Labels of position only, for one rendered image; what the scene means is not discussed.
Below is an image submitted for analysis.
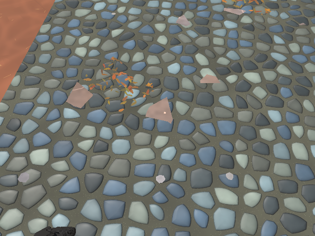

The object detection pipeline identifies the left robot hand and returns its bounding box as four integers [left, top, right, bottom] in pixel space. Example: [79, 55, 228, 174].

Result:
[33, 226, 76, 236]

